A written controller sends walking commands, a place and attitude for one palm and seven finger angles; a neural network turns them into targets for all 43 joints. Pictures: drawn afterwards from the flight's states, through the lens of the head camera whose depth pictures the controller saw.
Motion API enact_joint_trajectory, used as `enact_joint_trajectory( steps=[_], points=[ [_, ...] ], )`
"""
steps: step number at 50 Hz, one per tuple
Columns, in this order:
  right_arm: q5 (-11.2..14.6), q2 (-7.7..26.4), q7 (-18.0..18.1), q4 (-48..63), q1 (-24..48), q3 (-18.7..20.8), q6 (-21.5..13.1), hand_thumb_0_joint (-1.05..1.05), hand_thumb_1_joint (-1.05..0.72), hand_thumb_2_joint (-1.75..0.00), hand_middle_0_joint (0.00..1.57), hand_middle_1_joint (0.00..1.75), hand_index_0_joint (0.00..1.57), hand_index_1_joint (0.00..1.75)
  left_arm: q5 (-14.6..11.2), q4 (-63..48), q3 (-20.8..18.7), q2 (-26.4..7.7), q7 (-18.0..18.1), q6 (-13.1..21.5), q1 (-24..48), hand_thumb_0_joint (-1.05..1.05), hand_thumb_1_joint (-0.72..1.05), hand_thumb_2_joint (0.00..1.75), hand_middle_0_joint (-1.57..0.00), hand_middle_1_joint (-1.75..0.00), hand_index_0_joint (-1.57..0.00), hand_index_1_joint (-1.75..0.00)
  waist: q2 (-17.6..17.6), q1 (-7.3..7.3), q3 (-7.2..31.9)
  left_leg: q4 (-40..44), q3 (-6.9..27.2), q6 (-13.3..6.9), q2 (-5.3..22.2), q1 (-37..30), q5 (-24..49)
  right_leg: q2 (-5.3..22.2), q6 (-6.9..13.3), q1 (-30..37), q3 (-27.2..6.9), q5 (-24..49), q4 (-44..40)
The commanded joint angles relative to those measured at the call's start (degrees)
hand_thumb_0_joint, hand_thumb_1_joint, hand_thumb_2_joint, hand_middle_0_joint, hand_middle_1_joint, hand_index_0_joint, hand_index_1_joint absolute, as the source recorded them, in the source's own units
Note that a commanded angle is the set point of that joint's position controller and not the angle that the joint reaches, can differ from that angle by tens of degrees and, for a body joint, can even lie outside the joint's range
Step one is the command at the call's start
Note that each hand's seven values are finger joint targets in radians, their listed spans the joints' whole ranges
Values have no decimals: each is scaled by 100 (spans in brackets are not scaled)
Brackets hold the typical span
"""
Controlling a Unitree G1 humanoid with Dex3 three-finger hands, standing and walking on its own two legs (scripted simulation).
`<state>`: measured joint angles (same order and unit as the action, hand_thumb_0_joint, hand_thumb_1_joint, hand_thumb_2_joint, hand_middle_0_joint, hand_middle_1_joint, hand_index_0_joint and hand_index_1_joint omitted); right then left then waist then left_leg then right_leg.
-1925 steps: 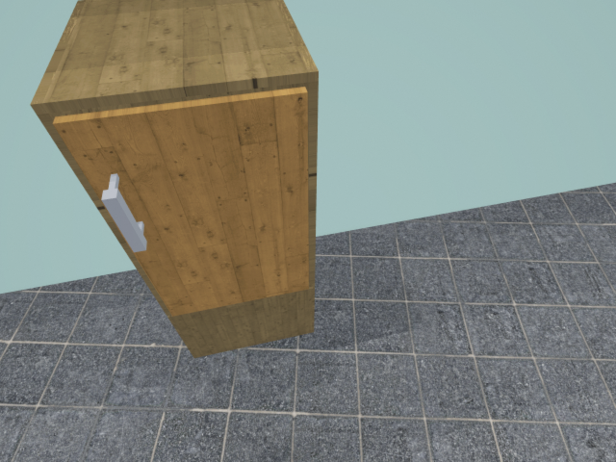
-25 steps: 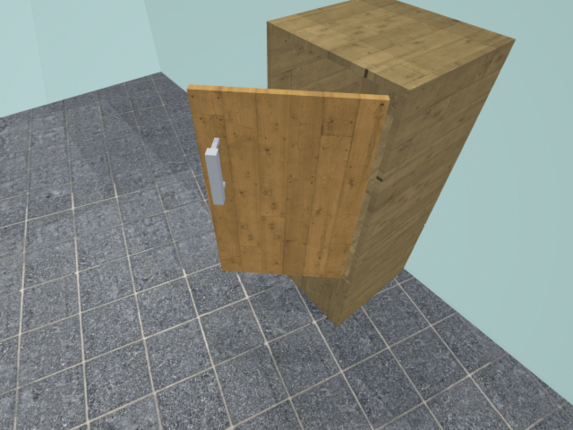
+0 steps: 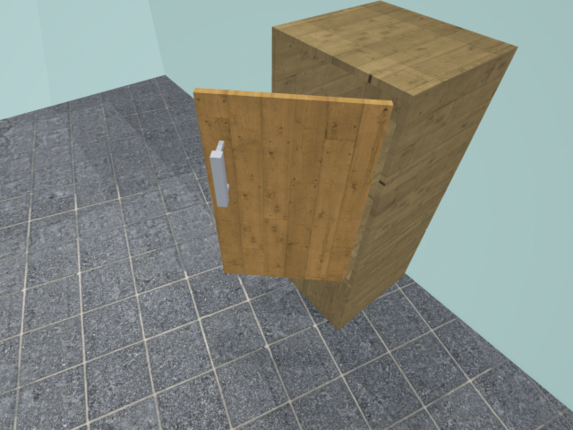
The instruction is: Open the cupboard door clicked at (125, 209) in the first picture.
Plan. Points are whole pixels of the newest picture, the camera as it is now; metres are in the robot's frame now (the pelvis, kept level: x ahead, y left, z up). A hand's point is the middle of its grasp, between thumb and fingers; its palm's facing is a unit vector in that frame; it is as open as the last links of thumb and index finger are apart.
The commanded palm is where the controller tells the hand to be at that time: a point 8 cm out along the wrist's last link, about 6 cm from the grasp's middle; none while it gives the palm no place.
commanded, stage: raise the hand with hooked fingers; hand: left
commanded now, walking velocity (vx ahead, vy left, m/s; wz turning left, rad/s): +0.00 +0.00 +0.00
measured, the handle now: (222, 174) +0.60 +0.18 -0.01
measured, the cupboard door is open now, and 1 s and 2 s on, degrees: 47 47 47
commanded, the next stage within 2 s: none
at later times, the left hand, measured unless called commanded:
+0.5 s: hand (149, 398) +0.17 +0.20 -0.05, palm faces +0.10 -0.99 -0.07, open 9.4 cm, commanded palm +0.16 +0.26 -0.04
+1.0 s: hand (136, 345) +0.24 +0.24 -0.03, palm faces +0.00 -1.00 -0.06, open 12.4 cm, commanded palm +0.22 +0.29 -0.02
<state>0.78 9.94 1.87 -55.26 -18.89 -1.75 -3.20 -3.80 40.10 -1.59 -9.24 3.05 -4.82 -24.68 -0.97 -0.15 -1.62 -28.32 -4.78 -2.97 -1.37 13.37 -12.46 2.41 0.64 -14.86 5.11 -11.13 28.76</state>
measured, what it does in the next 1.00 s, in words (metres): lowers itself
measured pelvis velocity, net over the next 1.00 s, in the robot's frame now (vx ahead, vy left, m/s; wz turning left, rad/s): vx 0.03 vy -0.01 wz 0.05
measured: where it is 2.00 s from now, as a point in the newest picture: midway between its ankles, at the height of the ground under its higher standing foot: outside the picture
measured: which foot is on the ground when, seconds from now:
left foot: down 0.00-1.00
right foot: down 0.00-1.00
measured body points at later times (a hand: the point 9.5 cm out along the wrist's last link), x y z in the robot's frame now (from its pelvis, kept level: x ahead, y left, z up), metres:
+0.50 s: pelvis +0.01 -0.02 -0.10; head +0.07 +0.00 +0.35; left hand +0.16 +0.26 -0.04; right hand +0.26 -0.23 -0.14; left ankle +0.04 +0.08 -0.74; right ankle +0.05 -0.11 -0.74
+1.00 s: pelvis +0.03 -0.01 -0.08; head +0.10 +0.01 +0.37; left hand +0.23 +0.29 -0.02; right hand +0.21 -0.25 -0.14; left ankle +0.04 +0.08 -0.74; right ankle +0.05 -0.11 -0.74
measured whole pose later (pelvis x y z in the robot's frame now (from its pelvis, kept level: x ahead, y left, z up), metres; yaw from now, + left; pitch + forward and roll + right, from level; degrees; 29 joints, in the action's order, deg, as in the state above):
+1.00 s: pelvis +0.03 -0.01 -0.08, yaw +3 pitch +15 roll -3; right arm 2.5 15.7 2.7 -30.7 -14.3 0.7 -13.2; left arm -21.3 5.0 -18.4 -19.1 -26.2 21.9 -19.2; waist 0.8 0.6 7.4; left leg -64.9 0.4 -2.4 -0.2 49.7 -30.2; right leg -0.9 1.7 -48.1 5.5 -28.1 61.2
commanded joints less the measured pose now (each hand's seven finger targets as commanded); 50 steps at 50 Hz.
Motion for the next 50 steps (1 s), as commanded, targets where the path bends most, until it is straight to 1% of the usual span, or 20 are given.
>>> enact_joint_trajectory(
  steps=[1, 2, 3, 4, 6, 7, 9, 10, 11, 13, 16, 20, 24, 25, 30, 31, 35, 40, 44, 50],
  points=[
    [389, 995, 311, 1695, 814, 172, -1479, 0, -90, -90, 20, 30, 20, 30, -727, -4386, 278, 57, 351, 934, 221, 0, 81, 86, -21, -36, -21, -36, 971, 237, 82, 984, 960, 390, 267, 644, -2022, -330, 119, -745, 213, -1007, 364],
    [320, 1160, 314, 1951, 942, 238, -1596, 0, -90, -90, 20, 30, 20, 30, -825, -4631, 4, -311, 285, 1276, 768, 0, 78, 85, -21, -37, -21, -37, 876, 345, -354, 546, 977, 315, 171, 909, -1978, -278, 88, -1020, 158, -1278, 222],
    [215, 1249, 273, 1996, 894, 309, -1654, 0, -90, -90, 20, 30, 20, 30, -774, -4258, -226, -489, 178, 1613, 669, 0, 76, 84, -21, -39, -21, -39, 241, 393, -261, 147, 948, 302, 123, 1162, -1979, -239, 52, -1373, 113, -1744, 236],
    [123, 1240, 219, 2093, 886, 370, -1672, 0, -90, -90, 20, 30, 20, 30, -802, -3691, -262, -314, -25, 2002, 463, 0, 74, 83, -21, -40, -21, -40, -490, 394, -336, -316, 936, 309, 89, 1580, -2014, -258, 31, -1894, 123, -2146, 443],
    [42, 1174, 55, 2380, 941, 539, -1751, 0, -90, -90, 20, 30, 20, 30, -912, -2756, -443, -103, -699, 2884, -425, 0, 69, 81, -22, -43, -22, -43, -1257, 54, 241, -1287, 647, 342, 2, 2285, -1667, -260, 66, -2440, -20, -2601, 1060],
    [9, 1156, -34, 2569, 1032, 601, -1788, 0, -90, -90, 20, 30, 20, 30, -1001, -2683, -493, -89, -1108, 3353, -699, 0, 67, 80, -22, -45, -22, -45, -1351, -105, 522, -1757, 535, 327, -42, 2690, -1542, -228, 78, -2593, -204, -2702, 1342],
    [17, 1163, -195, 2920, 1191, 697, -1809, 0, -90, -90, 20, 30, 20, 30, -1064, -2741, -661, -349, -1917, 4132, -846, 0, 62, 78, -22, -48, -22, -48, -1086, -202, 987, -2433, 455, 310, -107, 3280, -1376, -162, 144, -2597, -589, -2518, 1777],
    [59, 1217, -282, 3132, 1174, 739, -1760, 0, -90, -90, 20, 30, 20, 30, -1067, -2610, -885, -677, -2345, 4278, -886, 0, 60, 77, -22, -50, -22, -50, -317, -236, 942, -2617, 461, 330, -143, 3370, -1437, -119, 256, -2626, -780, -2586, 1906],
    [132, 1251, -296, 3341, 1264, 732, -1712, 0, -90, -90, 20, 30, 20, 30, -1126, -2892, -1149, -1055, -2590, 4247, -718, 0, 57, 76, -22, -51, -22, -51, -141, -300, 1162, -2609, 454, 299, -138, 3559, -1769, -107, 241, -2738, -795, -2913, 2036],
    [246, 1263, -184, 3747, 1433, 718, -1587, 0, -90, -90, 20, 30, 20, 30, -1456, -3557, -1510, -1314, -2752, 3902, -464, 0, 53, 74, -23, -54, -23, -54, -132, -354, 1408, -2576, 484, 219, -130, 3826, -2303, -119, 172, -2725, -994, -3464, 2052],
    [217, 1147, -17, 3921, 1218, 657, -1398, 0, -90, -90, 20, 30, 20, 30, -1749, -5055, -1770, -1488, -2526, 3591, 83, 0, 46, 71, -23, -58, -23, -58, 561, -294, 1831, -2751, 591, 147, -26, 3554, -1827, -215, 162, -2663, -999, -2976, 2200],
    [111, 1074, 111, 3555, 888, 611, -1322, 0, -90, -90, 20, 30, 20, 30, -1535, -6094, -1580, -1485, -2185, 3784, 567, 0, 36, 67, -24, -64, -24, -64, 698, 57, 1996, -3152, 765, 85, 118, 3191, -660, -408, 182, -2854, -706, -1335, 2603],
    [123, 1114, 110, 3194, 802, 592, -1376, 0, -90, -90, 20, 30, 20, 30, -1384, -5370, -1289, -1289, -2524, 3584, 392, 0, 27, 63, -25, -70, -25, -70, 682, 290, 2008, -3335, 799, 92, 149, 3139, -237, -409, 109, -3050, -504, -641, 2686],
    [142, 1146, 138, 3133, 844, 585, -1361, 0, -90, -90, 20, 30, 20, 30, -1484, -4952, -1405, -1304, -2689, 3391, 312, 0, 25, 62, -25, -72, -25, -72, 483, 267, 1883, -3380, 837, 104, 142, 3220, -160, -459, 128, -3017, -484, -545, 2694],
    [195, 1137, 177, 3205, 1010, 589, -1338, 0, -90, -90, 20, 30, 20, 30, -1840, -4759, -2265, -1847, -3028, 2824, 60, 0, 13, 57, -25, -80, -25, -80, 244, -113, 2641, -3257, 798, 121, 106, 3245, 258, -331, 63, -2050, -617, -57, 2581],
    [194, 1096, 164, 3263, 983, 577, -1338, 0, -90, -90, 20, 30, 20, 30, -1881, -4986, -2234, -1752, -3029, 2824, -11, 0, 11, 56, -26, -81, -26, -81, 237, -138, 2866, -3179, 779, 116, 113, 3104, 413, -311, 41, -1943, -553, 163, 2608],
    [156, 1049, 133, 3202, 993, 579, -1369, 0, -90, -90, 20, 30, 20, 30, -1939, -4853, -2318, -1713, -2837, 2910, 22, 0, 1, 52, -26, -87, -26, -87, 160, -154, 2571, -3046, 807, 155, 113, 3068, 493, -338, 65, -2032, -436, 205, 2610],
    [172, 1174, 120, 3222, 856, 585, -1350, 0, -90, -90, 20, 30, 20, 30, -1869, -4511, -2203, -1727, -2850, 3014, 350, 0, -10, 47, -27, -94, -27, -94, 100, 4, 2141, -2932, 779, 146, 110, 3124, 121, -354, 77, -2440, -380, -395, 2495],
    [198, 1257, 139, 3321, 715, 568, -1354, 0, -90, -90, 20, 30, 20, 30, -1887, -4716, -2255, -1917, -2919, 3089, 554, 0, -20, 43, -28, -100, -28, -100, 407, -15, 2334, -2716, 772, 146, 117, 2785, 148, -342, 89, -2386, -310, -453, 2424],
    [195, 1359, 148, 3329, 612, 502, -1281, 0, -90, -90, 20, 30, 20, 30, -1914, -4545, -2428, -2202, -2875, 3027, 1100, 0, -34, 37, -29, -110, -29, -110, 713, -12, 2110, -2502, 847, 192, 129, 2593, -12, -412, 163, -2472, -203, -704, 2346]
  ],
)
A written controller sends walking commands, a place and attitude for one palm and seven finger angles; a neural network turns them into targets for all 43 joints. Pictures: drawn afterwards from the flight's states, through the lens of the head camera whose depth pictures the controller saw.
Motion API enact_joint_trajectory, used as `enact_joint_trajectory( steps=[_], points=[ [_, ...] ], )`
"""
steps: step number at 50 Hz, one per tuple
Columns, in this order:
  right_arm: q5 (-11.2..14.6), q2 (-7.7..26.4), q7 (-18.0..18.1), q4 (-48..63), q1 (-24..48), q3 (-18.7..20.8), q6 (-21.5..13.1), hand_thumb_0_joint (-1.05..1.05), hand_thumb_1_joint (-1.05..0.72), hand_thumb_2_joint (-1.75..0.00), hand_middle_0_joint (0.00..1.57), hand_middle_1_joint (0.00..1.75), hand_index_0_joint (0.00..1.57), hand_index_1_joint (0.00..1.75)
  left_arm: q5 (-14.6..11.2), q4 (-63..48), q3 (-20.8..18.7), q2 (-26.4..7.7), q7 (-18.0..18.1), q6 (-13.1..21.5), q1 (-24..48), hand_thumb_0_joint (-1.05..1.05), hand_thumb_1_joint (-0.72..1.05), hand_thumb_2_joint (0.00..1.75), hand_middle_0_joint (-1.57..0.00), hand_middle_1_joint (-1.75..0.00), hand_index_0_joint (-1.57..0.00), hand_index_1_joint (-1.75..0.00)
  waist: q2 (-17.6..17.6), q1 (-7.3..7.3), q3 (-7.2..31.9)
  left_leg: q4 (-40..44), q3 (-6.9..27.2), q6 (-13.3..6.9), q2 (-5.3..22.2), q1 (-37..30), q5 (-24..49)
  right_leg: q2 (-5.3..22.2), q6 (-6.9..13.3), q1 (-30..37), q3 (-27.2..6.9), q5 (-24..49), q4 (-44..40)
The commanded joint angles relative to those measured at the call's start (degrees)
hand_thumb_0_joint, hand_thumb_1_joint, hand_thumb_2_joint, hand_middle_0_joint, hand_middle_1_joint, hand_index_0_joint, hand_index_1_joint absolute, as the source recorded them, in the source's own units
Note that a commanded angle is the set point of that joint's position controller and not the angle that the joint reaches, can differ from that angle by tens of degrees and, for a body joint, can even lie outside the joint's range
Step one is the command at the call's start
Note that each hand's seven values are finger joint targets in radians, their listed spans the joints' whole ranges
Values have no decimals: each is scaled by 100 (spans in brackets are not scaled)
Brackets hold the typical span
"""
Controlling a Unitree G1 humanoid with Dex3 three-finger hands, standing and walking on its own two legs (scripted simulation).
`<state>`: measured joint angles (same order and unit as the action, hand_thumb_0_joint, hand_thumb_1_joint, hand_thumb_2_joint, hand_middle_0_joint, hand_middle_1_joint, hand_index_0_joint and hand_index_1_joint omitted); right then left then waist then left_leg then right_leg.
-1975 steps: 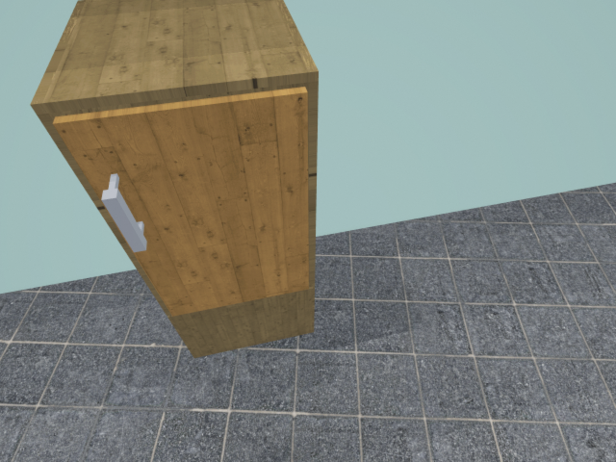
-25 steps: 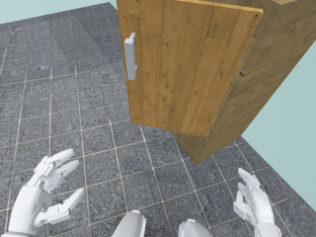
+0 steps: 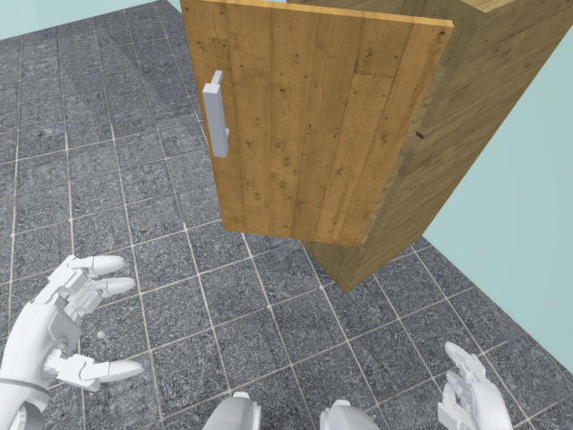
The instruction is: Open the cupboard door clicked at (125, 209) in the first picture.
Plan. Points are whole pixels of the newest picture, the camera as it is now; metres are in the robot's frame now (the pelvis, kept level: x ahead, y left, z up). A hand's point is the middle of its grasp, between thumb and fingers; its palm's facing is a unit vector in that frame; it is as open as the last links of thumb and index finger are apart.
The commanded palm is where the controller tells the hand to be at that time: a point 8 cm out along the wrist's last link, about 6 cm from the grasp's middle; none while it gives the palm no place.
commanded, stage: raise the hand with hooked fingers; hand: left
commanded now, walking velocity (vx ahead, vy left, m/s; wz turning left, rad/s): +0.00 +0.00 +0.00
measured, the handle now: (219, 115) +0.58 +0.16 +0.07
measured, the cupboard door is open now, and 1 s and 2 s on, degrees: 47 47 47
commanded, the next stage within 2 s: move the hooked fingers beside the handle in 1.04 s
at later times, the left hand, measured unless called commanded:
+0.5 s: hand (66, 280) +0.27 +0.28 +0.07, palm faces -0.05 -1.00 -0.05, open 14.0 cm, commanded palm +0.26 +0.33 +0.08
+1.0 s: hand (72, 268) +0.29 +0.28 +0.08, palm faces -0.05 -1.00 -0.05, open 14.0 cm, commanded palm +0.26 +0.33 +0.08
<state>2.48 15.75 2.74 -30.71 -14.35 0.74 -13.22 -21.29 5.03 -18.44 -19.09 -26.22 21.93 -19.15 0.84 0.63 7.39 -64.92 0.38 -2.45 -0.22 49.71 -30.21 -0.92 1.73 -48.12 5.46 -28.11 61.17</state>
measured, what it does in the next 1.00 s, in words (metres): stands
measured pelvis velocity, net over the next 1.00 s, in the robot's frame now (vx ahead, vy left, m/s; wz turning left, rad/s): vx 0.00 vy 0.01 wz -0.01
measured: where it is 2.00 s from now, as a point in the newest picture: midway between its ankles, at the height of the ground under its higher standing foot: outside the picture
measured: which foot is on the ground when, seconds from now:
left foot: down 0.00-1.00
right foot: down 0.00-1.00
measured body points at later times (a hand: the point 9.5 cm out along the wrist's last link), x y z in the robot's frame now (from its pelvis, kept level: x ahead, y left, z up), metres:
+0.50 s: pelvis +0.00 +0.01 +0.02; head +0.06 +0.03 +0.46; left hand +0.27 +0.34 +0.08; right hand +0.16 -0.23 -0.06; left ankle +0.01 +0.09 -0.66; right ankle +0.02 -0.11 -0.66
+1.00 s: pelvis +0.00 +0.01 +0.02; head +0.07 +0.03 +0.46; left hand +0.28 +0.33 +0.08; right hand +0.16 -0.24 -0.05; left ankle +0.01 +0.09 -0.66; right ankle +0.02 -0.11 -0.66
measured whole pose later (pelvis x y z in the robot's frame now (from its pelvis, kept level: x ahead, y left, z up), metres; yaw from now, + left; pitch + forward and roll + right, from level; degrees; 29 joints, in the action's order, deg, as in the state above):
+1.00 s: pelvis +0.00 +0.01 +0.02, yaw +0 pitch +13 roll -3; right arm 2.6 16.1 2.7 -29.0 -16.9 -2.3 -9.9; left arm -21.3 22.7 -24.3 -25.4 -32.1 17.1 0.1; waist 0.9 1.0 6.3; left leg -58.3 -0.4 -3.1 -0.5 44.5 -27.3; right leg -0.9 0.9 -42.9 4.5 -24.8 54.2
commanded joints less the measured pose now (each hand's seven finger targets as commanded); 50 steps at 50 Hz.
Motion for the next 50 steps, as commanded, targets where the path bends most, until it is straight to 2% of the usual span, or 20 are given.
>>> enact_joint_trajectory(
  steps=[1, 4, 7, 9, 14, 15, 17, 18, 21, 27, 29, 31, 34, 37, 39, 40, 43, 46, 49, 50],
  points=[
    [34, 784, 57, 904, 130, 230, -254, 0, -90, -90, 20, 30, 20, 30, -146, -969, -693, -1190, 31, 323, 580, 0, -36, 36, -29, -111, -29, -111, 482, -59, 1231, 1227, 338, 152, 31, -1121, 1732, -81, 35, 838, -209, 959, -922],
    [50, 823, 68, 942, 115, 205, -230, 0, -90, -90, 20, 30, 20, 30, -134, -760, -699, -1271, -23, 209, 794, 0, -43, 33, -29, -115, -29, -115, 526, -27, 1127, 1318, 340, 138, 28, -1139, 1525, -67, 22, 819, -214, 807, -1040],
    [47, 863, 75, 962, 71, 169, -210, 0, -90, -90, 20, 30, 20, 30, -154, -620, -741, -1386, -125, 106, 1132, 0, -50, 30, -30, -120, -30, -120, 624, -36, 1196, 1394, 383, 169, 38, -1309, 1690, -87, 46, 874, -182, 956, -1048],
    [43, 877, 73, 965, 56, 154, -216, 0, -90, -90, 20, 30, 20, 30, -143, -555, -754, -1438, -148, 62, 1290, 0, -50, 30, -30, -120, -30, -120, 641, -38, 1207, 1443, 408, 180, 49, -1385, 1736, -87, 45, 863, -156, 978, -1070],
    [50, 923, 109, 939, 2, 121, -173, 0, -90, -90, 20, 30, 20, 30, -174, -100, -868, -1615, -302, -60, 1886, 0, -50, 30, -30, -120, -30, -120, 369, 19, 1147, 1532, 433, 168, 52, -1358, 1557, -104, 39, 903, -157, 878, -1164],
    [41, 939, 119, 926, 17, 117, -176, 0, -90, -90, 20, 30, 20, 30, -194, -57, -956, -1752, -340, -72, 2065, 0, -50, 30, -30, -120, -30, -120, 514, -37, 1169, 1501, 431, 188, 32, -1392, 1681, -120, 88, 959, -184, 956, -1143],
    [55, 933, 123, 920, -15, 105, -154, 0, -90, -90, 20, 30, 20, 30, -161, 19, -914, -1762, -420, -105, 2247, 0, -50, 30, -30, -120, -30, -120, 632, -11, 1275, 1565, 428, 202, 52, -1550, 1691, -106, 69, 906, -177, 943, -1167],
    [48, 937, 127, 926, -22, 101, -149, 0, -90, -90, 20, 30, 20, 30, -152, 107, -958, -1826, -429, -128, 2316, 0, -50, 30, -30, -120, -30, -120, 516, -14, 1247, 1600, 455, 203, 56, -1525, 1698, -101, 66, 937, -162, 947, -1176],
    [50, 953, 137, 895, -71, 82, -127, 0, -90, -90, 20, 30, 20, 30, -147, 269, -1012, -1952, -493, -162, 2594, 0, -50, 30, -30, -120, -30, -120, 631, -22, 1290, 1658, 455, 222, 64, -1649, 1778, -122, 87, 975, -173, 980, -1205],
    [50, 995, 161, 856, -173, 92, -50, 0, -90, -90, 20, 30, 20, 30, -159, 738, -1189, -2193, -601, -246, 3029, 0, -50, 30, -30, -120, -30, -120, 525, -15, 1336, 1711, 441, 231, 77, -1730, 2001, -125, 76, 1048, -172, 1149, -1266],
    [66, 981, 144, 895, -171, 114, -56, 0, -90, -90, 20, 30, 20, 30, -188, 801, -1045, -1986, -668, -264, 2843, 0, -50, 30, -30, -120, -30, -120, 487, -33, 1331, 1723, 423, 219, 73, -1752, 2041, -108, 67, 1071, -173, 1199, -1304],
    [52, 989, 105, 913, -222, 121, -53, 0, -90, -90, 20, 30, 20, 30, -192, 779, -1068, -2023, -710, -277, 2767, 0, -50, 30, -30, -120, -30, -120, 576, -58, 1492, 1682, 399, 235, 73, -1852, 2359, -123, 75, 1128, -187, 1397, -1279],
    [40, 999, 66, 947, -225, 149, -23, 0, -90, -90, 20, 30, 20, 30, -204, 796, -1157, -2078, -678, -271, 2671, 0, -50, 30, -30, -120, -30, -120, 420, -62, 1429, 1645, 349, 201, 59, -1699, 2325, -115, 52, 1183, -203, 1480, -1286],
    [32, 981, 53, 940, -250, 164, -4, 0, -90, -90, 20, 30, 20, 30, -207, 587, -1203, -2113, -604, -161, 2792, 0, -50, 30, -30, -120, -30, -120, 655, -59, 1481, 1632, 366, 270, 84, -1872, 2629, -130, 64, 1105, -185, 1577, -1227],
    [26, 971, 44, 946, -247, 165, 1, 0, -90, -90, 20, 30, 20, 30, -189, 501, -1224, -2126, -548, -104, 2797, 0, -50, 30, -30, -120, -30, -120, 726, -63, 1522, 1642, 394, 285, 91, -1921, 2631, -119, 58, 1067, -181, 1527, -1216],
    [11, 992, 47, 925, -272, 159, 9, 0, -90, -90, 20, 30, 20, 30, -188, 518, -1265, -2213, -527, -97, 2888, 0, -50, 30, -30, -120, -30, -120, 627, -51, 1495, 1616, 384, 278, 85, -1847, 2610, -136, 77, 1124, -191, 1552, -1200],
    [36, 981, 63, 936, -249, 154, 40, 0, -90, -90, 20, 30, 20, 30, -158, 603, -1175, -2098, -547, -87, 2832, 0, -50, 30, -30, -120, -30, -120, 588, -16, 1470, 1652, 380, 246, 88, -1810, 2371, -125, 46, 1083, -194, 1420, -1236],
    [46, 973, 81, 926, -222, 131, 51, 0, -90, -90, 20, 30, 20, 30, -123, 620, -1108, -2103, -580, -123, 2922, 0, -50, 30, -30, -120, -30, -120, 732, 7, 1392, 1702, 393, 245, 89, -1843, 2157, -125, 62, 1020, -205, 1257, -1277],
    [54, 963, 102, 961, -183, 120, 54, 0, -90, -90, 20, 30, 20, 30, -159, 691, -1138, -2077, -567, -159, 2863, 0, -50, 30, -30, -120, -30, -120, 483, -4, 1341, 1707, 380, 190, 62, -1676, 1966, -115, 43, 1107, -219, 1226, -1320],
    [50, 966, 113, 938, -171, 123, 39, 0, -90, -90, 20, 30, 20, 30, -171, 630, -1142, -2120, -572, -136, 2940, 0, -50, 30, -30, -120, -30, -120, 542, -5, 1355, 1669, 379, 202, 61, -1716, 2062, -124, 78, 1153, -234, 1308, -1303]
  ],
)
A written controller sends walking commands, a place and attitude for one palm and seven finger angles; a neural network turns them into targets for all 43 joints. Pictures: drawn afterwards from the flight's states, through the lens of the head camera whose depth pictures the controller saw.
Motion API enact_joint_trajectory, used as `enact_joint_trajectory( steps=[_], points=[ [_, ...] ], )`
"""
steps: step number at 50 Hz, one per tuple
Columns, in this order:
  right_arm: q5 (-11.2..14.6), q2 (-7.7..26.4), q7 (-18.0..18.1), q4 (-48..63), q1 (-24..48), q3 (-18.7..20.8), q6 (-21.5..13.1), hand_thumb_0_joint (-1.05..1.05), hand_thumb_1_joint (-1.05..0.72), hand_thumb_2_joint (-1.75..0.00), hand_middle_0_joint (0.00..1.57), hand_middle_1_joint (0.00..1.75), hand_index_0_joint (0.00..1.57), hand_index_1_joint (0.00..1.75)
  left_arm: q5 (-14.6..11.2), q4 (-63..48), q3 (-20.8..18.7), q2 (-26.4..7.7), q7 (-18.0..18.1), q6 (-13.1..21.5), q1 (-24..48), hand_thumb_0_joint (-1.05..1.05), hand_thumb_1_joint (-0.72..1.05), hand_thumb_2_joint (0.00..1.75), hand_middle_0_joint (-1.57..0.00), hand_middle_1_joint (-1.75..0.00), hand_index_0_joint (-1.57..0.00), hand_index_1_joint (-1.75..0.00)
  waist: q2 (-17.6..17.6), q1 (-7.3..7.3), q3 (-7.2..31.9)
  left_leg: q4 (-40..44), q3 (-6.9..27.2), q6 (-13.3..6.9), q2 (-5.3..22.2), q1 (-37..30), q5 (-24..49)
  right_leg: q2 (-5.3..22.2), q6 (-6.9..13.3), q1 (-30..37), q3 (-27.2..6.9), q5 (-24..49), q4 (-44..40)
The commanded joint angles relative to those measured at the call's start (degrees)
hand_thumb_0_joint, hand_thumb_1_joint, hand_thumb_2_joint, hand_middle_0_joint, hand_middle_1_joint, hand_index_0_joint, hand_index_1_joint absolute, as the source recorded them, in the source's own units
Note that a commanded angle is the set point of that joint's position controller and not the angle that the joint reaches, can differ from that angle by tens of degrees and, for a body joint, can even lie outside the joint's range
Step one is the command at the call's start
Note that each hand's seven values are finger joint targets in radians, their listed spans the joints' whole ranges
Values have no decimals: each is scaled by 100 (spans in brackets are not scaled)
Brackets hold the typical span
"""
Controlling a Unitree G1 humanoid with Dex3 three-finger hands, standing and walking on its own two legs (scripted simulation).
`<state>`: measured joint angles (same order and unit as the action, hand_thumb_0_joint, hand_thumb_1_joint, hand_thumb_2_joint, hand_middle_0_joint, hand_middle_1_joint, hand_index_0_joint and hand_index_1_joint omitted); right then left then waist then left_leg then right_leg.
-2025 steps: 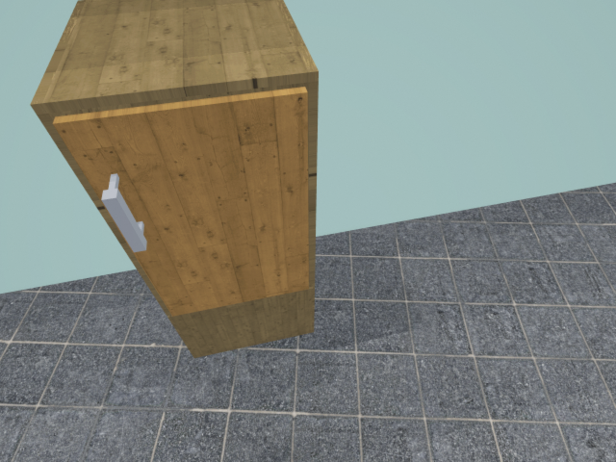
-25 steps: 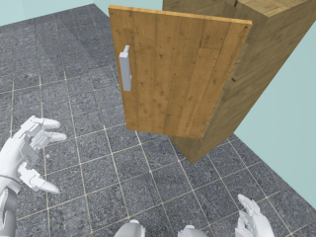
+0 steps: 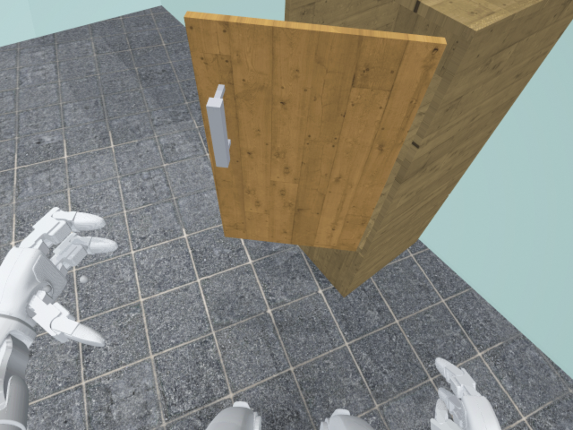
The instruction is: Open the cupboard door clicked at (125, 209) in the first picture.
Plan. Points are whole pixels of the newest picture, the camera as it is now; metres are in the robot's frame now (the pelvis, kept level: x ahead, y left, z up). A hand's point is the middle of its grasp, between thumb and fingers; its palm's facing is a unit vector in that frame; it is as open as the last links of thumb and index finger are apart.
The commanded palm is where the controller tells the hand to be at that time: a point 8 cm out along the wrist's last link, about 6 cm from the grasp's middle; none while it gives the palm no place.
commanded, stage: raise the hand with hooked fingers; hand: left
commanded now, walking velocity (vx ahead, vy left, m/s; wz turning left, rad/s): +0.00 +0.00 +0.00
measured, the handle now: (221, 127) +0.58 +0.15 +0.05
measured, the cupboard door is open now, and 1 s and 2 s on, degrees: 47 47 47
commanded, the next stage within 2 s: move the hooked fingers beside the handle in 0.04 s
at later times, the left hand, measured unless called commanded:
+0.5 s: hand (118, 239) +0.34 +0.25 +0.06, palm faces -0.07 -1.00 -0.03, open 14.0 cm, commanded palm +0.32 +0.30 +0.06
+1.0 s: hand (142, 195) +0.42 +0.24 +0.06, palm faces -0.06 -1.00 -0.01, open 14.0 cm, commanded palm +0.41 +0.29 +0.05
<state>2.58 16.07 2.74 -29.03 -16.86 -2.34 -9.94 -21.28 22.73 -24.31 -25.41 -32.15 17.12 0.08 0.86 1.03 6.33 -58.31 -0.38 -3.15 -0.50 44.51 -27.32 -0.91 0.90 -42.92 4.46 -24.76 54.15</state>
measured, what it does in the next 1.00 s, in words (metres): stands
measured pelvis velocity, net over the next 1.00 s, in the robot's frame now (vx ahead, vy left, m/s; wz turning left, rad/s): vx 0.00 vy -0.01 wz -0.02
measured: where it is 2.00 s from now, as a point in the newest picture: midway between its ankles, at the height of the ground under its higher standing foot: outside the picture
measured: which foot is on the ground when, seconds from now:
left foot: down 0.00-1.00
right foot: down 0.00-1.00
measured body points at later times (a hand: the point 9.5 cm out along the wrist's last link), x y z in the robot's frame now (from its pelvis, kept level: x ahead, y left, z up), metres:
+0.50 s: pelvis +0.00 -0.01 +0.00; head +0.07 +0.00 +0.44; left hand +0.34 +0.30 +0.07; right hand +0.14 -0.27 -0.09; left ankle +0.01 +0.08 -0.68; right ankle +0.02 -0.12 -0.68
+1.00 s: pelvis +0.00 -0.01 -0.01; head +0.10 +0.01 +0.43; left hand +0.42 +0.29 +0.06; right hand +0.08 -0.28 -0.11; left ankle +0.01 +0.08 -0.68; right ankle +0.02 -0.12 -0.68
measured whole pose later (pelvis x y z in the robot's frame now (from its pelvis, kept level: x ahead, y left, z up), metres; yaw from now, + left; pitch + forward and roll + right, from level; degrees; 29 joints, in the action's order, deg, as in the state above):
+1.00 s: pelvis +0.00 -0.01 -0.01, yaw -1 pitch +18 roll -3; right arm 2.3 16.3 2.8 -33.3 -19.3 -2.3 -2.6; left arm -13.6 53.5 -25.0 -30.7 -29.7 20.4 32.3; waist 0.1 5.0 6.6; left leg -60.7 -0.9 -2.5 0.6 50.9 -27.9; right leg -1.9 1.7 -50.0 3.9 -25.1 57.0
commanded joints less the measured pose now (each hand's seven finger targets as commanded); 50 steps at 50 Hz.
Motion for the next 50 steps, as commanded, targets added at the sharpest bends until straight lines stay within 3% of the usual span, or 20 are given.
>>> enact_joint_trajectory(
  steps=[1, 2, 3, 7, 9, 13, 15, 22, 24, 26, 28, 31, 32, 35, 36, 37, 41, 45, 48, 50],
  points=[
    [37, 920, 111, 763, 71, 423, -290, 0, -90, -90, 20, 30, 20, 30, -177, -1188, -582, -1493, 12, 372, 1036, 0, -50, 30, -30, -120, -30, -120, 545, -49, 1605, 1011, 441, 268, 87, -1260, 1808, -119, 136, 663, -139, 1008, -599],
    [39, 917, 117, 770, 79, 413, -287, 0, -90, -90, 20, 30, 20, 30, -179, -1158, -551, -1475, 3, 361, 1046, 0, -50, 30, -30, -120, -30, -120, 644, -35, 1557, 1000, 421, 259, 79, -1236, 1766, -114, 133, 616, -149, 993, -606],
    [34, 910, 115, 763, 93, 413, -292, 0, -90, -90, 20, 30, 20, 30, -190, -1096, -560, -1456, -3, 352, 1008, 0, -50, 30, -30, -120, -30, -120, 474, -36, 1529, 1000, 441, 257, 78, -1162, 1690, -109, 128, 647, -135, 951, -606],
    [45, 912, 124, 752, 104, 404, -287, 0, -90, -90, 20, 30, 20, 30, -180, -977, -518, -1430, -42, 341, 1048, 0, -50, 30, -30, -120, -30, -120, 419, -24, 1473, 947, 382, 215, 56, -1010, 1587, -103, 122, 698, -191, 959, -618],
    [52, 942, 171, 673, 91, 387, -269, 0, -90, -90, 20, 30, 20, 30, -124, -854, -437, -1471, -27, 333, 1612, 0, -50, 30, -30, -120, -30, -120, 408, 101, 1271, 935, 412, 204, 75, -917, 1309, -95, 112, 486, -189, 733, -626],
    [52, 941, 241, 551, 32, 369, -271, 0, -90, -90, 20, 30, 20, 30, -9, -654, -125, -1351, -18, 371, 2465, 0, -50, 30, -30, -120, -30, -120, 597, 189, 1392, 904, 448, 202, 83, -1050, 1183, -70, 124, 304, -221, 609, -595],
    [34, 981, 259, 491, -20, 378, -256, 0, -90, -90, 20, 30, 20, 30, 50, -532, -272, -1599, 21, 376, 2595, 0, -50, 30, -30, -120, -30, -120, 492, 133, 1586, 835, 439, 189, 83, -1035, 1354, -71, 150, 460, -267, 754, -555],
    [32, 934, 171, 536, -74, 379, -49, 0, -90, -90, 20, 30, 20, 30, 130, -100, -514, -1779, 157, 296, 2531, 0, -50, 30, -30, -120, -30, -120, 537, -35, 1911, 837, 314, 202, 77, -997, 1886, -48, 120, 858, -301, 1331, -499],
    [34, 928, 153, 544, -110, 386, 27, 0, -90, -90, 20, 30, 20, 30, 136, 116, -532, -1755, 204, 276, 2503, 0, -50, 30, -30, -120, -30, -120, 277, 10, 1808, 821, 258, 170, 79, -794, 1805, -51, 79, 928, -336, 1377, -542],
    [33, 942, 145, 514, -168, 369, 91, 0, -90, -90, 20, 30, 20, 30, 152, 332, -594, -1858, 195, 300, 2760, 0, -50, 30, -30, -120, -30, -120, 263, 45, 1750, 783, 228, 161, 75, -645, 1825, -63, 88, 995, -375, 1494, -513],
    [37, 939, 139, 493, -195, 390, 130, 0, -90, -90, 20, 30, 20, 30, 201, 329, -470, -1803, 179, 374, 3059, 0, -50, 30, -30, -120, -30, -120, 456, 117, 1799, 746, 195, 151, 71, -664, 1770, -47, 71, 899, -418, 1480, -512],
    [34, 961, 144, 399, -332, 410, 187, 0, -90, -90, 20, 30, 20, 30, 241, 632, -349, -1713, 131, 464, 3384, 0, -50, 30, -30, -120, -30, -120, 263, 210, 1860, 703, 222, 132, 95, -703, 1805, -84, 71, 798, -401, 1483, -487],
    [34, 991, 158, 324, -357, 431, 208, 0, -90, -90, 20, 30, 20, 30, 253, 697, -473, -1908, 139, 520, 3617, 0, -50, 30, -30, -120, -30, -120, 340, 227, 1885, 672, 231, 135, 109, -698, 1767, -71, 69, 739, -425, 1456, -480],
    [31, 989, 163, 256, -413, 423, 261, 0, -90, -90, 20, 30, 20, 30, 314, 818, -262, -1827, 104, 596, 4113, 0, -50, 30, -30, -120, -30, -120, 497, 288, 1962, 633, 254, 126, 107, -781, 1802, -78, 102, 632, -419, 1423, -432],
    [26, 988, 158, 208, -466, 435, 286, 0, -90, -90, 20, 30, 20, 30, 342, 940, -359, -1912, 105, 600, 4171, 0, -50, 30, -30, -120, -30, -120, 474, 267, 2138, 626, 250, 127, 114, -847, 1828, -82, 83, 654, -431, 1437, -439],
    [21, 1010, 165, 174, -481, 435, 320, 0, -90, -90, 20, 30, 20, 30, 379, 1137, -453, -2063, 116, 598, 4236, 0, -50, 30, -30, -120, -30, -120, 499, 266, 2059, 615, 245, 130, 110, -759, 1793, -69, 85, 651, -437, 1426, -441],
    [6, 1008, 140, 126, -581, 436, 418, 0, -90, -90, 20, 30, 20, 30, 474, 1393, -494, -2164, 161, 645, 4465, 0, -50, 30, -30, -120, -30, -120, 539, 238, 2237, 589, 266, 136, 126, -862, 2076, -87, 98, 650, -418, 1619, -376],
    [-10, 1013, 112, 98, -656, 424, 524, 0, -90, -90, 20, 30, 20, 30, 569, 1677, -374, -2131, 230, 665, 4938, 0, -50, 30, -30, -120, -30, -120, 604, 324, 2167, 548, 297, 140, 142, -814, 2071, -101, 112, 433, -368, 1556, -311],
    [-16, 1045, 95, 32, -736, 423, 609, 0, -90, -90, 20, 30, 20, 30, 674, 2096, -326, -2161, 297, 678, 5295, 0, -50, 30, -30, -120, -30, -120, 465, 423, 2093, 525, 298, 130, 153, -677, 1855, -98, 73, 292, -367, 1393, -327],
    [-31, 1065, 95, 27, -795, 426, 667, 0, -90, -90, 20, 30, 20, 30, 721, 2127, -436, -2346, 339, 761, 5449, 0, -50, 30, -30, -120, -30, -120, 549, 385, 2244, 490, 319, 130, 155, -763, 1991, -119, 108, 296, -372, 1440, -279]
  ],
)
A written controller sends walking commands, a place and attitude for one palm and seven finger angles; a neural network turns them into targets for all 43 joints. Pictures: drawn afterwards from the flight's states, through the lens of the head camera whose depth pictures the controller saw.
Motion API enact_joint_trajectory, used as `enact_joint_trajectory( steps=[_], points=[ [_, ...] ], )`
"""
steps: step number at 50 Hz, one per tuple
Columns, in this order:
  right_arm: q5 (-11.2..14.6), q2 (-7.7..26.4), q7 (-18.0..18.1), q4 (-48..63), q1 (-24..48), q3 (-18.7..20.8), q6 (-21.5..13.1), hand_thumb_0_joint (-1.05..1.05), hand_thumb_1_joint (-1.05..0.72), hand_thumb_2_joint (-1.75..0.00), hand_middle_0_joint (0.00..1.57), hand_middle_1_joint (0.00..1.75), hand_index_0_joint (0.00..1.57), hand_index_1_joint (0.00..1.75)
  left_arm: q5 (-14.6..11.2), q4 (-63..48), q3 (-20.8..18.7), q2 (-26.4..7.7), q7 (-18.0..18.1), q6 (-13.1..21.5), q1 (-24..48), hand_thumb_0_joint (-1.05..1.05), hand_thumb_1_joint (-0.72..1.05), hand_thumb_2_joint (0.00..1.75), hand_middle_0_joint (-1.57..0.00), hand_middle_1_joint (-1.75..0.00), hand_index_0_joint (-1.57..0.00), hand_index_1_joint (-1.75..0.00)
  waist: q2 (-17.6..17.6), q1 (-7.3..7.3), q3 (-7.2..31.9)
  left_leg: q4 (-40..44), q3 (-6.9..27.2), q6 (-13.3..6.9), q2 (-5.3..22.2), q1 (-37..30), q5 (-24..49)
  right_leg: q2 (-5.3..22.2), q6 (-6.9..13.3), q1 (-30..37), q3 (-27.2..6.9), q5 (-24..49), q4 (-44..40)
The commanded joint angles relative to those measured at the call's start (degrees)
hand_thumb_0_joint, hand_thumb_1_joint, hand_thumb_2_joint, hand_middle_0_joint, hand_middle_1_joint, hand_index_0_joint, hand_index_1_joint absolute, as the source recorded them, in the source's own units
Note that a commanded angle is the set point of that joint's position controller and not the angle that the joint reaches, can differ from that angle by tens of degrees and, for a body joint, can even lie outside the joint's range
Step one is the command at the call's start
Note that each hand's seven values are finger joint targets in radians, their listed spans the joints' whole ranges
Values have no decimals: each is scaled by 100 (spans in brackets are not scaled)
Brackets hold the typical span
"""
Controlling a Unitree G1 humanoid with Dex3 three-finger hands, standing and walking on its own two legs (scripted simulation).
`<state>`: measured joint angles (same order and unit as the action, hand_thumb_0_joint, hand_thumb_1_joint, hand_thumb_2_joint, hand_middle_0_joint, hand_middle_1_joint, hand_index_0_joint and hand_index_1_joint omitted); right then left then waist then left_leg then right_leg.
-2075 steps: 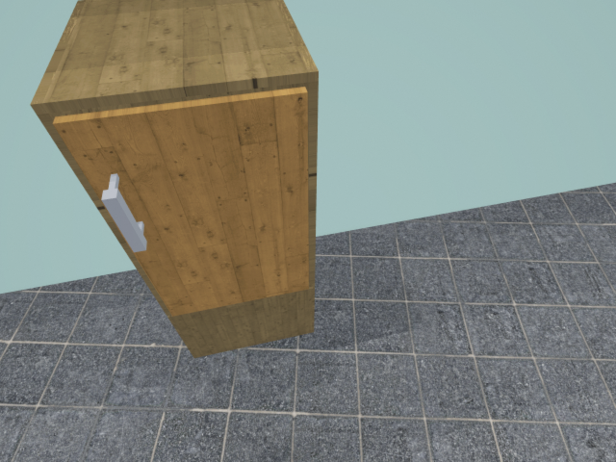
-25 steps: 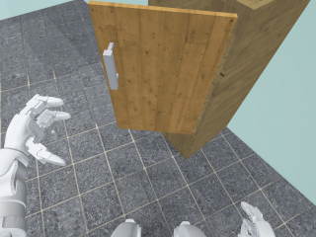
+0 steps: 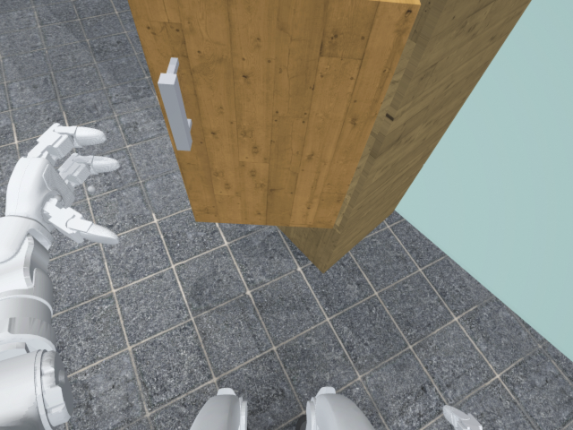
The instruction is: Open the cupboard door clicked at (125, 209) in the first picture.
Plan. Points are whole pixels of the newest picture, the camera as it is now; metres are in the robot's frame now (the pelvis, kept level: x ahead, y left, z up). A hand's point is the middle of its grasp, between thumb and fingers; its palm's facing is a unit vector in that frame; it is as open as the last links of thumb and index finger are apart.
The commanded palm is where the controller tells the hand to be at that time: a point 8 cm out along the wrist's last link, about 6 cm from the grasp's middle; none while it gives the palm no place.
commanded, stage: move the hooked fingers beside the handle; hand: left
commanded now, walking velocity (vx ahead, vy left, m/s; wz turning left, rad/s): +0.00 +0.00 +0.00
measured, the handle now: (179, 106) +0.58 +0.17 +0.06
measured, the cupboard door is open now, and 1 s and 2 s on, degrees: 47 47 47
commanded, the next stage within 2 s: slide the fingers in behind the handle in 1.56 s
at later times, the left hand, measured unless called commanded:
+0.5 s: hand (122, 143) +0.49 +0.24 +0.07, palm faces -0.04 -1.00 -0.01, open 14.0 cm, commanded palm +0.49 +0.28 +0.06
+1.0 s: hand (128, 125) +0.53 +0.24 +0.06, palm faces -0.02 -1.00 -0.02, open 14.0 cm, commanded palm +0.51 +0.28 +0.06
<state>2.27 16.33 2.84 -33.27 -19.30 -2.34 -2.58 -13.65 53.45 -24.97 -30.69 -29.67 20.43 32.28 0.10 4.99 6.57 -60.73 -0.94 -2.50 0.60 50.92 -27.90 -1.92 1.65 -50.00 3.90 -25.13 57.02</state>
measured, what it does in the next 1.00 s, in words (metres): stands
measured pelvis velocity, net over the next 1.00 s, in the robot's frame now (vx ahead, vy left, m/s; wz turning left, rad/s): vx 0.01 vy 0.01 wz -0.05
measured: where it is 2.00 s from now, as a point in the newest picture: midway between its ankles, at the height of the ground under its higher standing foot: outside the picture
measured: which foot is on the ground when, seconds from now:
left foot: down 0.00-1.00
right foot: down 0.00-1.00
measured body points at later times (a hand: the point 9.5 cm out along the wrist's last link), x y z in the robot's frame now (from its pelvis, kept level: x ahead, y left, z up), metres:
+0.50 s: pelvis +0.00 +0.01 -0.01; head +0.13 +0.04 +0.42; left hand +0.49 +0.29 +0.07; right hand +0.01 -0.26 -0.11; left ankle +0.01 +0.09 -0.67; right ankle +0.02 -0.11 -0.67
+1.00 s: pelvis +0.01 +0.01 -0.01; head +0.17 +0.03 +0.41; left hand +0.53 +0.29 +0.06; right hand -0.03 -0.26 -0.11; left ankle +0.01 +0.09 -0.67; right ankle +0.02 -0.11 -0.67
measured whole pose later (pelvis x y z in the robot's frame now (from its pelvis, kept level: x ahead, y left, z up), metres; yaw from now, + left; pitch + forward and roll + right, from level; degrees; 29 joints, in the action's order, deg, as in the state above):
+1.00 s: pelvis +0.01 +0.01 -0.01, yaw -3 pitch +25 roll -4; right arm -0.2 16.1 0.7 -33.3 -25.0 -4.0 5.5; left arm -5.3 68.4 -29.4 -41.1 -24.0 19.9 53.4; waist 1.3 12.2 5.3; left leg -64.0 -1.2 -3.0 2.4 60.3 -29.2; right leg -3.7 1.1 -58.8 3.6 -24.6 58.0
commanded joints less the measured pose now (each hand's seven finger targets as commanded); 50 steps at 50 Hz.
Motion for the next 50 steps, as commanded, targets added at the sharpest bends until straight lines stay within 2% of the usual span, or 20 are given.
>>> enact_joint_trajectory(
  steps=[1, 3, 4, 7, 13, 16, 19, 24, 25, 27, 29, 32, 34, 38, 40, 43, 45, 47, 49, 50],
  points=[
    [-8, 1023, 73, 427, -574, 429, -49, 0, -90, -90, 20, 30, 20, 30, -7, -914, -264, -1698, 91, 460, 2350, 0, -50, 30, -30, -120, -30, -120, 708, 34, 2338, 725, 382, 77, 61, -1581, 2148, -17, 13, 923, -308, 1528, -569],
    [-18, 1038, 51, 397, -624, 428, 17, 0, -90, -90, 20, 30, 20, 30, 53, -786, -278, -1758, 137, 484, 2387, 0, -50, 30, -30, -120, -30, -120, 854, 16, 2328, 731, 433, 117, 76, -1671, 2260, -22, 26, 785, -267, 1489, -539],
    [-22, 1021, 41, 375, -630, 420, 37, 0, -90, -90, 20, 30, 20, 30, 63, -692, -71, -1527, 141, 474, 2590, 0, -50, 30, -30, -120, -30, -120, 742, 125, 2232, 709, 442, 98, 80, -1643, 2145, -23, 7, 647, -252, 1396, -560],
    [-44, 1055, 49, 298, -723, 439, 110, 0, -90, -90, 20, 30, 20, 30, 119, -601, -148, -1664, 204, 530, 2917, 0, -50, 30, -30, -120, -30, -120, 817, 136, 2487, 650, 492, 118, 99, -1780, 2287, -26, 5, 573, -244, 1428, -500],
    [-77, 1105, 41, 198, -878, 386, 264, 0, -90, -90, 20, 30, 20, 30, 293, -136, -266, -1994, 391, 500, 3427, 0, -50, 30, -30, -120, -30, -120, 703, 263, 2286, 619, 533, 99, 111, -1508, 2104, -41, -1, 431, -235, 1296, -491],
    [-118, 1100, 16, 172, -990, 399, 311, 0, -90, -90, 20, 30, 20, 30, 384, -269, -148, -1875, 455, 604, 3668, 0, -50, 30, -30, -120, -30, -120, 1014, 281, 2683, 589, 647, 169, 156, -2037, 2495, -74, 22, 174, -180, 1302, -425],
    [-140, 1122, -2, 71, -1041, 386, 366, 0, -90, -90, 20, 30, 20, 30, 425, 28, -5, -1757, 538, 561, 4007, 0, -50, 30, -30, -120, -30, -120, 967, 452, 2439, 565, 717, 172, 187, -1957, 2310, -73, 6, -115, -144, 1125, -446],
    [-193, 1141, -27, 86, -1217, 362, 477, 0, -90, -90, 20, 30, 20, 30, 562, 202, -174, -2041, 646, 492, 4163, 0, -50, 30, -30, -120, -30, -120, 1051, 447, 2730, 467, 720, 178, 182, -1946, 2674, -79, 2, -32, -137, 1354, -373],
    [-205, 1122, -33, 86, -1238, 351, 490, 0, -90, -90, 20, 30, 20, 30, 552, 199, -80, -1933, 659, 502, 4292, 0, -50, 30, -30, -120, -30, -120, 1091, 507, 2697, 418, 711, 167, 184, -1940, 2755, -97, 9, -92, -137, 1393, -353],
    [-212, 1182, -23, 73, -1300, 334, 551, 0, -90, -90, 20, 30, 20, 30, 624, 464, -339, -2341, 709, 442, 4333, 0, -50, 30, -30, -120, -30, -120, 942, 523, 2603, 389, 672, 138, 188, -1676, 2607, -103, -12, 12, -173, 1432, -373],
    [-229, 1169, -35, 91, -1338, 309, 569, 0, -90, -90, 20, 30, 20, 30, 674, 462, -325, -2398, 744, 431, 4589, 0, -50, 30, -30, -120, -30, -120, 911, 583, 2638, 351, 650, 97, 167, -1494, 2489, -100, -29, 113, -191, 1461, -354],
    [-251, 1175, -49, 67, -1424, 297, 616, 0, -90, -90, 20, 30, 20, 30, 756, 459, -231, -2398, 764, 454, 4874, 0, -50, 30, -30, -120, -30, -120, 1225, 677, 2775, 269, 684, 129, 203, -1739, 2720, -121, -23, -131, -188, 1508, -321],
    [-262, 1176, -65, 54, -1477, 283, 632, 0, -90, -90, 20, 30, 20, 30, 777, 586, -237, -2428, 780, 415, 4971, 0, -50, 30, -30, -120, -30, -120, 1133, 753, 2796, 225, 675, 93, 196, -1613, 2662, -133, -39, -77, -197, 1546, -327],
    [-268, 1218, -65, 83, -1576, 251, 681, 0, -90, -90, 20, 30, 20, 30, 858, 816, -415, -2774, 741, 304, 4864, 0, -50, 30, -30, -120, -30, -120, 1186, 703, 2842, 197, 631, 79, 190, -1436, 2689, -145, -37, 58, -212, 1639, -316],
    [-279, 1190, -79, 141, -1622, 246, 713, 0, -90, -90, 20, 30, 20, 30, 838, 719, -344, -2637, 704, 283, 4730, 0, -50, 30, -30, -120, -30, -120, 1254, 667, 2949, 207, 649, 95, 194, -1590, 2956, -161, -16, 94, -171, 1804, -272],
    [-279, 1209, -95, 195, -1631, 275, 741, 0, -90, -90, 20, 30, 20, 30, 821, 466, -625, -2994, 654, 278, 4482, 0, -50, 30, -30, -120, -30, -120, 1205, 545, 3191, 202, 571, 76, 195, -1491, 3035, -162, -39, 461, -229, 2061, -293],
    [-272, 1177, -114, 230, -1635, 295, 744, 0, -90, -90, 20, 30, 20, 30, 713, 298, -619, -2842, 610, 315, 4373, 0, -50, 30, -30, -120, -30, -120, 1150, 543, 3229, 201, 545, 55, 188, -1534, 3131, -182, -31, 572, -225, 2229, -305],
    [-259, 1196, -115, 227, -1619, 311, 750, 0, -90, -90, 20, 30, 20, 30, 706, 235, -752, -3043, 569, 318, 4274, 0, -50, 30, -30, -120, -30, -120, 1222, 482, 3197, 247, 512, 64, 186, -1507, 3086, -187, -40, 679, -256, 2226, -358],
    [-239, 1159, -124, 207, -1593, 317, 772, 0, -90, -90, 20, 30, 20, 30, 672, 186, -582, -2785, 544, 335, 4286, 0, -50, 30, -30, -120, -30, -120, 1145, 550, 3045, 280, 500, 43, 185, -1559, 2982, -198, -57, 610, -244, 2146, -432],
    [-241, 1159, -116, 191, -1583, 318, 766, 0, -90, -90, 20, 30, 20, 30, 609, -47, -545, -2727, 534, 406, 4469, 0, -50, 30, -30, -120, -30, -120, 1318, 567, 3104, 258, 525, 56, 194, -1761, 3149, -201, -31, 514, -242, 2201, -410]
  ],
)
